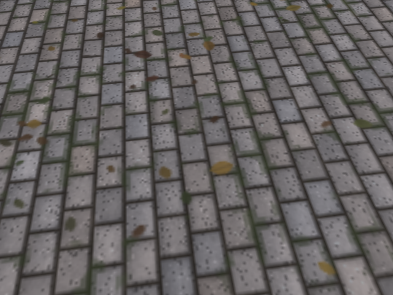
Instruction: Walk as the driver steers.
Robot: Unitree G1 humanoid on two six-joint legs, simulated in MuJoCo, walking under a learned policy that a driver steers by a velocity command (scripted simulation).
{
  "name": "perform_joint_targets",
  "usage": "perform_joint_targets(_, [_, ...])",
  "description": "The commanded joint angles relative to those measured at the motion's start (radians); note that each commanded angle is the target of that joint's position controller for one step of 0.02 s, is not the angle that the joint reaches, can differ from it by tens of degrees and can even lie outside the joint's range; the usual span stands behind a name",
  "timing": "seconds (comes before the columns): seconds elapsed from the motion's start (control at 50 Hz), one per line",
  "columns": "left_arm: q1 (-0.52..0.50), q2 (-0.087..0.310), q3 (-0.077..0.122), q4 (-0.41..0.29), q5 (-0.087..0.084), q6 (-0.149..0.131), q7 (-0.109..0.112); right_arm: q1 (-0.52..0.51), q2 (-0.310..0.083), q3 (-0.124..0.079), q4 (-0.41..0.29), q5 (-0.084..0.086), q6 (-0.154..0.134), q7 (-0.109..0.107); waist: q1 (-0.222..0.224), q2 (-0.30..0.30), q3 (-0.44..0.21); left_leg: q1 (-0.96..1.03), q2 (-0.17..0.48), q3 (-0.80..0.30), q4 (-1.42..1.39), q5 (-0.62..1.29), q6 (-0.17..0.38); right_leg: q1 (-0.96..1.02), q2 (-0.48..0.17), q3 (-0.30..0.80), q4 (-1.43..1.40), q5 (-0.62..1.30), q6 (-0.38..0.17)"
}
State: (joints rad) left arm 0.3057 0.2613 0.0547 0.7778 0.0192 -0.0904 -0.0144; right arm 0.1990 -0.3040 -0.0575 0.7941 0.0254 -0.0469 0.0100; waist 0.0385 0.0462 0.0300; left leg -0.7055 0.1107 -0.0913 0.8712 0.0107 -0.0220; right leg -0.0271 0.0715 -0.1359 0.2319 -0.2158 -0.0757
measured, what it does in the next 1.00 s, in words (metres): walks ahead, turning left: left foot, then right foot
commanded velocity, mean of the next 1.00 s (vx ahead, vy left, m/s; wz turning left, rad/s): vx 0.50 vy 0.00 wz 0.44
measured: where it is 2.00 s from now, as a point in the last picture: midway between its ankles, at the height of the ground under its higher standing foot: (135, 150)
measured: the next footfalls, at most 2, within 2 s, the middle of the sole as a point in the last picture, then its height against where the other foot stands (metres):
left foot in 0.22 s outside the picture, level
right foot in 0.70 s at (212, 259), level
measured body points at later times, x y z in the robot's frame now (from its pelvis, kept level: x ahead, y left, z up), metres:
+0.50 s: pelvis +0.29 +0.07 +0.00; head +0.32 +0.09 +0.45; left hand +0.40 +0.37 -0.09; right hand +0.45 -0.18 -0.10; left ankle +0.25 +0.13 -0.75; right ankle +0.46 -0.09 -0.68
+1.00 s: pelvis +0.57 +0.11 +0.00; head +0.59 +0.11 +0.45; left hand +0.44 +0.36 -0.12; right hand +0.85 -0.02 -0.09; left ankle +0.59 +0.30 -0.69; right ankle +0.58 +0.00 -0.75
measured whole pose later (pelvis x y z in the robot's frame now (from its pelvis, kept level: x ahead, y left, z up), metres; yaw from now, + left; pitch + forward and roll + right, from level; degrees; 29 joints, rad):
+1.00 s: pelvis +0.57 +0.11 +0.00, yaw +29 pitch +2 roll -1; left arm 0.37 0.27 0.05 0.84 -0.01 -0.09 -0.02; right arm 0.15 -0.29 -0.04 0.66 0.01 -0.05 0.01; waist 0.08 0.04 0.02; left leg -0.62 0.08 -0.05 0.80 -0.16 0.00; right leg -0.10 0.04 -0.02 0.28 -0.20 -0.04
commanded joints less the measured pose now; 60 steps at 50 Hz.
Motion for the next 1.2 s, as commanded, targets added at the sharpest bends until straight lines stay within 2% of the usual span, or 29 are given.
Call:
perform_joint_targets(0.02, [-0.043,0.15,0.037,-0.048,-0.006,-0.016,0.014,-0.077,-0.028,0.002,-0.075,-0.004,-0.015,0.016,0.014,-0.081,0.045,0.044,-0.005,0.042,-0.14,0.128,0.01,-0.057,-0.274,0.037,-0.129,0.327,-0.087])
perform_joint_targets(0.1, [0.021,0.172,0.047,-0.002,-0.021,0.015,0.021,-0.175,-0.02,0.01,-0.137,-0.005,-0.017,0.044,0.049,-0.068,0.077,-0.039,-0.022,0.088,-0.24,0.041,0.048,0.12,-0.33,0.003,-0.068,0.441,-0.083])
perform_joint_targets(0.14, [0.014,0.19,0.052,0.003,-0.026,0.034,0.029,-0.181,-0.029,0.005,-0.163,-0.004,-0.016,0.058,0.029,-0.086,0.058,-0.012,-0.054,0.133,-0.263,-0.056,0.078,0.176,-0.344,-0.021,0.01,0.642,-0.067])
perform_joint_targets(0.18, [-0.004,0.219,0.059,-0.003,-0.029,0.05,0.042,-0.115,-0.064,-0.014,-0.169,-0.005,-0.007,0.061,-0.024,-0.135,-0.017,0.122,-0.123,0.196,-0.246,-0.163,0.119,0.196,-0.342,-0.046,0.162,0.981,-0.044])
perform_joint_targets(0.22, [-0.037,0.225,0.056,-0.014,-0.033,0.06,0.054,0.141,-0.153,-0.064,-0.119,-0.002,-0.001,0.044,-0.175,-0.114,-0.156,0.503,-0.185,0.183,-0.327,-0.13,0.188,0.051,-0.292,-0.076,0.528,0.982,0.005])
perform_joint_targets(0.24, [0.002,0.161,0.031,-0.033,-0.006,0.045,0.053,0.258,-0.243,-0.089,-0.099,0.001,0.012,0.02,-0.193,0.052,-0.254,0.808,-0.003,-0.101,-0.335,-0.077,0.257,-0.216,-0.22,-0.074,0.848,0.464,0.046])
perform_joint_targets(0.26, [0.068,0.061,-0.002,-0.077,-0.003,0.01,0.03,0.204,-0.284,-0.09,-0.131,0.003,0.001,0.02,-0.089,0.23,-0.37,1.104,0.219,-0.693,-0.48,-0.24,0.479,-0.628,0.017,0.092,1.188,-0.358,0.105])
perform_joint_targets(0.28, [-0.039,0.161,0.016,-0.085,-0.035,-0.03,0.009,0.217,-0.2,-0.068,-0.138,-0.003,-0.006,0.024,-0.168,0.081,-0.385,1.11,0.213,-0.69,-0.559,-0.311,0.438,-0.735,-0.045,0.267,1.217,-0.334,0.077])
perform_joint_targets(0.3, [-0.117,0.176,0.018,-0.118,-0.065,-0.048,0.001,0.183,-0.16,-0.058,-0.139,-0.008,-0.013,0.022,-0.158,0.03,-0.242,0.99,0.178,-0.535,-0.571,-0.274,0.39,-0.77,-0.089,0.253,1.157,-0.252,0.055])
perform_joint_targets(0.32, [-0.131,0.156,0.014,-0.118,-0.051,-0.056,0.006,0.121,-0.143,-0.052,-0.144,-0.007,-0.019,0.023,-0.103,-0.073,-0.134,0.827,0.131,-0.423,-0.58,-0.159,0.354,-0.74,-0.133,0.24,1.048,-0.187,0.054])
perform_joint_targets(0.34, [-0.13,0.166,0.022,-0.109,-0.022,-0.05,0.013,0.067,-0.107,-0.042,-0.155,-0.007,-0.021,0.02,-0.071,-0.075,-0.094,0.723,0.094,-0.342,-0.591,-0.051,0.335,-0.683,-0.162,0.234,0.959,-0.149,0.065])
perform_joint_targets(0.36, [-0.109,0.165,0.026,-0.108,-0.014,-0.039,0.012,0.042,-0.1,-0.036,-0.172,-0.02,-0.021,0.015,-0.042,-0.041,-0.075,0.642,0.072,-0.306,-0.612,0.023,0.335,-0.623,-0.173,0.234,0.933,-0.124,0.079])
perform_joint_targets(0.4, [-0.082,0.144,0.023,-0.106,-0.004,-0.017,0.013,0.03,-0.111,-0.04,-0.176,-0.016,-0.022,0.006,-0.019,-0.025,-0.063,0.553,0.05,-0.255,-0.639,0.116,0.341,-0.584,-0.175,0.211,0.852,-0.099,0.117])
perform_joint_targets(0.52, [-0.284,0.081,-0.005,-0.157,-0.009,-0.011,0.011,0.098,-0.159,-0.054,-0.147,-0.005,-0.004,-0.024,-0.094,0.027,-0.032,0.418,-0.052,-0.135,-0.617,0.023,0.251,-0.471,-0.095,0.166,0.409,0.261,0.167])
perform_joint_targets(0.62, [-0.324,0.141,0.017,-0.176,-0.028,-0.03,-0.007,0.148,-0.149,-0.054,-0.124,0.003,0.009,-0.03,-0.095,0.062,-0.041,0.541,0.012,-0.287,-0.509,-0.104,0.216,-0.423,-0.075,0.223,0.269,0.227,0.126])
perform_joint_targets(0.66, [-0.237,0.163,0.033,-0.154,-0.029,-0.04,-0.006,0.121,-0.139,-0.054,-0.131,-0.002,0.013,-0.03,-0.039,0.086,-0.055,0.55,0.011,-0.32,-0.432,-0.079,0.191,-0.317,-0.074,0.209,0.232,0.168,0.084])
perform_joint_targets(0.68, [-0.137,0.188,0.048,-0.131,-0.019,-0.046,-0.001,0.119,-0.102,-0.04,-0.135,-0.009,0.011,-0.028,0.009,0.074,-0.117,0.533,-0.033,-0.278,-0.319,-0.03,0.161,-0.171,-0.099,0.209,0.216,0.17,0.05])
perform_joint_targets(0.7, [0.004,0.235,0.058,-0.117,-0.001,-0.048,0.006,0.144,-0.039,-0.016,-0.146,-0.025,0.008,-0.024,0.057,-0.032,-0.258,0.435,-0.094,-0.197,-0.051,-0.164,0.124,0.071,-0.261,0.369,0.225,0.097,-0.014])
perform_joint_targets(0.72, [0.089,0.32,0.081,-0.07,0.008,-0.035,-0.002,0.301,0.019,0.002,-0.164,0.006,-0.004,-0.023,-0.012,-0.38,-0.35,0.083,-0.234,-0.076,0.272,-0.581,0.055,0.352,-0.463,0.863,0.114,-0.139,-0.193])
perform_joint_targets(0.74, [0.081,0.226,0.064,-0.074,-0.022,-0.033,-0.01,0.296,-0.082,-0.012,-0.129,0.018,-0.006,-0.026,0.018,-0.287,-0.289,-0.045,-0.165,-0.112,0.401,-0.578,0.044,0.327,-0.474,0.974,0.053,-0.394,-0.194])
perform_joint_targets(0.76, [0.033,0.164,0.046,-0.083,-0.025,-0.028,-0.007,0.177,-0.135,-0.026,-0.14,0.012,-0.004,-0.025,0.045,-0.189,-0.159,-0.075,-0.132,-0.1,0.428,-0.484,0.043,0.214,-0.427,0.813,0.043,-0.366,-0.151])
perform_joint_targets(0.78, [-0.015,0.147,0.037,-0.088,-0.014,-0.022,-0.006,0.102,-0.131,-0.026,-0.157,-0.003,-0.004,-0.027,0.035,-0.119,-0.096,-0.051,-0.101,-0.064,0.408,-0.42,0.042,0.104,-0.381,0.682,0.039,-0.236,-0.126])
perform_joint_targets(0.8, [-0.041,0.129,0.03,-0.08,-0.01,-0.017,-0.006,0.052,-0.118,-0.026,-0.173,-0.016,-0.01,-0.025,0.023,-0.107,-0.042,-0.04,-0.077,-0.058,0.354,-0.376,0.042,0.018,-0.344,0.594,0.024,-0.111,-0.126])
perform_joint_targets(0.84, [-0.05,0.104,0.019,-0.067,-0.006,-0.021,-0.003,0.062,-0.082,-0.022,-0.175,-0.01,-0.013,-0.014,-0.014,-0.149,-0.034,0.036,-0.042,-0.035,0.268,-0.333,0.044,-0.059,-0.295,0.484,-0.012,0.032,-0.12])
perform_joint_targets(0.96, [-0.013,0.174,0.034,-0.019,-0.03,-0.015,0.003,-0.057,-0.013,0.011,-0.205,-0.02,-0.02,0.0,0.007,-0.124,-0.012,0.058,-0.015,0.04,-0.066,-0.157,0.017,-0.093,-0.283,0.323,-0.084,0.206,-0.147])
perform_joint_targets(1.1, [0.09,0.2,0.034,0.05,-0.049,0.014,0.004,-0.231,-0.031,0.008,-0.252,-0.005,-0.036,0.024,0.05,-0.129,0.027,0.163,-0.063,0.074,-0.32,-0.046,0.04,-0.03,-0.308,0.275,-0.039,0.256,-0.102])
perform_joint_targets(1.14, [0.085,0.218,0.038,0.06,-0.051,0.027,0.009,-0.19,-0.057,-0.005,-0.247,-0.007,-0.044,0.027,0.004,-0.134,0.012,0.255,-0.085,0.081,-0.375,-0.091,0.063,-0.01,-0.318,0.291,0.027,0.346,-0.083])
perform_joint_targets(1.18, [0.065,0.196,0.027,0.051,-0.044,0.028,0.013,0.042,-0.133,-0.046,-0.181,-0.02,-0.045,0.011,-0.12,-0.105,-0.134,0.626,-0.078,0.077,-0.408,-0.068,0.112,-0.114,-0.234,0.228,0.3,0.482,-0.031])
perform_joint_targets(1.2, [0.057,0.12,-0.002,0.014,-0.012,0.022,0.013,0.228,-0.218,-0.068,-0.159,-0.038,-0.039,-0.004,-0.187,0.038,-0.303,0.922,0.148,-0.157,-0.375,-0.048,0.177,-0.322,-0.156,0.178,0.631,0.162,0.015])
